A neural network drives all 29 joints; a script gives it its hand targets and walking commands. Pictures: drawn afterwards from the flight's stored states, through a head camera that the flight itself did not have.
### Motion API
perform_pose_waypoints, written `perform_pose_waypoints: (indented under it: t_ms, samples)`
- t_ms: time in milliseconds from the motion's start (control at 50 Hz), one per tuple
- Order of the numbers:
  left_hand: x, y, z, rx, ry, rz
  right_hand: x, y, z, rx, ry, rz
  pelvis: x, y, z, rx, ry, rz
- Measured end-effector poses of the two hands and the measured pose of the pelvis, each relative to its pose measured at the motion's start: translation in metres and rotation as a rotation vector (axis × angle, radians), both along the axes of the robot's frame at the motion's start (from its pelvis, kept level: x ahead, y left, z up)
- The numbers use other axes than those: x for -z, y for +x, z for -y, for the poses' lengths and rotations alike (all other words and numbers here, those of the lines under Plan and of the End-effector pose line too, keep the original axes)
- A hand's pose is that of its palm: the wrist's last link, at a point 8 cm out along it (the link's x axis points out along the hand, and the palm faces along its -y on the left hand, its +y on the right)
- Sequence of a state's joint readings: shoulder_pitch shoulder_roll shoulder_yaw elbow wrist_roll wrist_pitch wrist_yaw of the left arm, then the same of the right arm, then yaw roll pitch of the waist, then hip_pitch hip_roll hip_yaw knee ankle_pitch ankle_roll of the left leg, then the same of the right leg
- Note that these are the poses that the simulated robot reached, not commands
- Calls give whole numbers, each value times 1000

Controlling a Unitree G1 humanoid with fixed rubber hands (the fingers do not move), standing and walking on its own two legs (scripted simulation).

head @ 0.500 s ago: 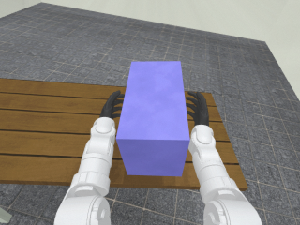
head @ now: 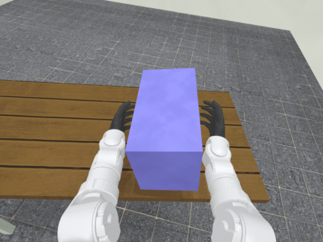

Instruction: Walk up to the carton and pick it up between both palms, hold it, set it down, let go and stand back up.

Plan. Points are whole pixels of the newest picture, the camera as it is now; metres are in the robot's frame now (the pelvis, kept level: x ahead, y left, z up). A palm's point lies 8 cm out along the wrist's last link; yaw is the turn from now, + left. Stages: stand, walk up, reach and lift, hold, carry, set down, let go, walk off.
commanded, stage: set down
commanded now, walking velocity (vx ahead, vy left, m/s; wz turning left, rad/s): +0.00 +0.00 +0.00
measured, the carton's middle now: (168, 126) +0.45 -0.01 +0.03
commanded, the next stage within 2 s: none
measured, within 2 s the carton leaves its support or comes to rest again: rests again in 1.38 s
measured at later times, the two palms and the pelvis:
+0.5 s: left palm (120, 132) +0.42 +0.13 +0.03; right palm (211, 135) +0.40 -0.13 +0.06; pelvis +0.01 +0.01 +0.00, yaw +0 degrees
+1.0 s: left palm (123, 131) +0.43 +0.12 +0.03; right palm (212, 138) +0.40 -0.13 +0.05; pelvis +0.01 +0.00 +0.00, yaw -1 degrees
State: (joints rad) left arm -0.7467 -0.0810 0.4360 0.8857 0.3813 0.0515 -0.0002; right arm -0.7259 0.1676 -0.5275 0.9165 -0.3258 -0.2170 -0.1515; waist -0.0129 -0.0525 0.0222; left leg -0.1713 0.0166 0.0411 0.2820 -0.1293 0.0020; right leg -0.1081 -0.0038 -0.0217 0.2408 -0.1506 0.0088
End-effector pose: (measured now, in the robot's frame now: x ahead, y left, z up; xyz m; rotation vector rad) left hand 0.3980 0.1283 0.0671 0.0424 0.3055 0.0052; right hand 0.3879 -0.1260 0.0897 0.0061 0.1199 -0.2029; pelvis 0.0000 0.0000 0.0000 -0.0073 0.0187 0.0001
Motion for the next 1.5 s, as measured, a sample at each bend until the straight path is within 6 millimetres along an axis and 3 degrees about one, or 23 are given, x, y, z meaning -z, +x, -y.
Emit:
perform_pose_waypoints:
  t_ms: [240, 420, 740, 920, 1500]
  samples:
    - [20, 17, 5, 28, -2, -22, 16, 12, 4, 21, -16, -25, 1, 13, -3, 6, -2, -49]
    - [37, 19, 1, 27, -2, -43, 33, 14, 1, 22, -17, -46, 2, 15, -5, 6, -5, -101]
    - [29, 33, 4, 63, -10, -29, 26, 17, 3, 62, -34, -45, 3, 10, -7, 13, -1, -152]
    - [39, 28, 5, 53, -21, -34, 38, 12, 3, 61, -35, -58, 3, 9, -7, 24, -3, -156]
    - [44, 26, 11, 66, -34, -7, 56, -1, 9, 89, -72, -102, 3, 2, -4, 5, -4, -159]
